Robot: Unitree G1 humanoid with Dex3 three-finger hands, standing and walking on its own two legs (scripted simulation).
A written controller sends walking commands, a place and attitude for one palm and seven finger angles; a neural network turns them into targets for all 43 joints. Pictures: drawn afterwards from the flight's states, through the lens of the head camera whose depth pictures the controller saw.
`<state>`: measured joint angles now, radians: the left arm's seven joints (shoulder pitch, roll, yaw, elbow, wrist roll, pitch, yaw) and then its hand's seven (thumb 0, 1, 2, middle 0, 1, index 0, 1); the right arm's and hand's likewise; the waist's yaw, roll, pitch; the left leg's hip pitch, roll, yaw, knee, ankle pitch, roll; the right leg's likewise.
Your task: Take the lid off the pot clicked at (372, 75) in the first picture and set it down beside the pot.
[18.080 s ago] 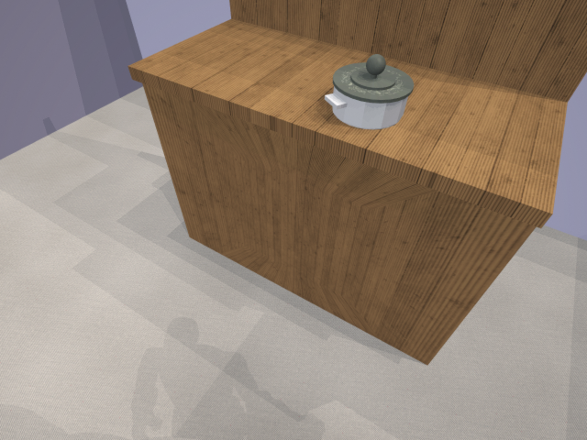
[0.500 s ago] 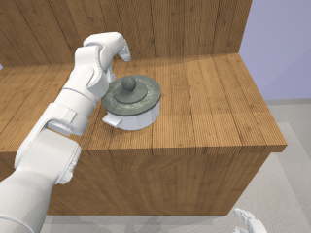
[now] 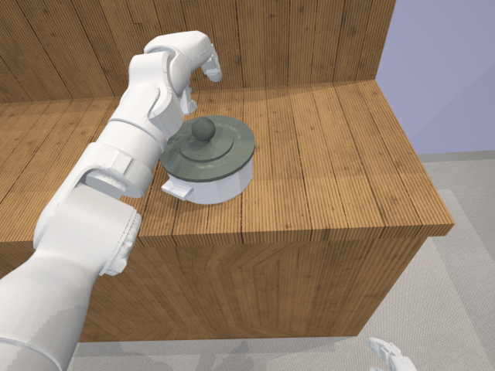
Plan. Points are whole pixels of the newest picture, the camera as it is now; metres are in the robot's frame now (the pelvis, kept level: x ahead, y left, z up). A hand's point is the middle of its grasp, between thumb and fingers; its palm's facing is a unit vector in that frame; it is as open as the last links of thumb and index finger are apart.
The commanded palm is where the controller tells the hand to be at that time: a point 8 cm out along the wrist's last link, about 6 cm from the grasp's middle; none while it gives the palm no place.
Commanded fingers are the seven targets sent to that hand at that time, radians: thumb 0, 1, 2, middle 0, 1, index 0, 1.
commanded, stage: move the open hand above the knob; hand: left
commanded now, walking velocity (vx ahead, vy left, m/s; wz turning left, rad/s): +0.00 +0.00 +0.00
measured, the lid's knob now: (203, 129) +0.50 +0.07 +0.14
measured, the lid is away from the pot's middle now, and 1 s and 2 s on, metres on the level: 0.00 0.00 0.00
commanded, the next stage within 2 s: lower the open fingers around the knob in 0.72 s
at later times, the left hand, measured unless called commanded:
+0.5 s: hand (184, 107) +0.47 +0.09 +0.21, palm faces -0.22 -0.03 -0.97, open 10.3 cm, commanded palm +0.45 +0.10 +0.29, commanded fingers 0.00 -0.43 1.73 -0.86 -0.08 -0.86 -0.08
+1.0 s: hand (190, 99) +0.48 +0.08 +0.22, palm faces -0.23 -0.08 -0.97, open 10.3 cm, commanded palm +0.45 +0.09 +0.27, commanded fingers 0.00 -0.43 1.73 -0.86 -0.08 -0.86 -0.08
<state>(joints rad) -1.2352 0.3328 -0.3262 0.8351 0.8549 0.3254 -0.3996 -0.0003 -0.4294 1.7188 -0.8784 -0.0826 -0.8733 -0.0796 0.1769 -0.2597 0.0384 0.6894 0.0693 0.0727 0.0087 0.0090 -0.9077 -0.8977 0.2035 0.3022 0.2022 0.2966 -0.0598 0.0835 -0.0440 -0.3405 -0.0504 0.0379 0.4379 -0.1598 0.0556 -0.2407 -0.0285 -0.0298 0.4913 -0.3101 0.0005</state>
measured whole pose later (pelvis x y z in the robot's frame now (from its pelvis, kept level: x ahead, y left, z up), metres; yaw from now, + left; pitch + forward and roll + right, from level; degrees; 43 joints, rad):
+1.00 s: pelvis +0.01 +0.00 +0.00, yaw +0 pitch +4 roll +1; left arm -1.19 0.33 -0.33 0.79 0.86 0.36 -0.45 0.00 -0.43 1.72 -0.87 -0.08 -0.87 -0.08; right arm 0.19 -0.27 0.02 0.67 0.07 0.11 0.04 0.01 -0.91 -0.90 0.20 0.30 0.20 0.30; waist -0.05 0.08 -0.05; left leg -0.34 -0.05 0.03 0.44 -0.17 0.05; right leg -0.23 -0.02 -0.03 0.47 -0.32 0.00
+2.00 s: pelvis +0.01 -0.01 +0.00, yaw +0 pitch +4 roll +1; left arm -1.12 0.29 -0.32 0.93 0.86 0.33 -0.37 0.00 -0.43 1.72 -0.87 -0.08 -0.87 -0.08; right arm 0.24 -0.28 0.01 0.71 0.06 0.10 0.01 0.01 -0.91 -0.90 0.20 0.30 0.20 0.30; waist -0.08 0.08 -0.05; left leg -0.34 -0.03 0.03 0.45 -0.18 0.04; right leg -0.24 -0.01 -0.03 0.48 -0.32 -0.01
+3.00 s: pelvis +0.01 +0.00 +0.00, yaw +0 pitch +5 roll +0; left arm -1.11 0.26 -0.33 0.89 0.85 0.34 -0.37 0.00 0.18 0.96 -0.68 -0.95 -0.67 -0.94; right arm 0.22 -0.27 0.01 0.71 0.06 0.11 0.02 0.01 -0.91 -0.90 0.20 0.30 0.20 0.30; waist -0.07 0.09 -0.04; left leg -0.35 -0.05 0.03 0.45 -0.18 0.05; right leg -0.24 -0.02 -0.03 0.47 -0.32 0.00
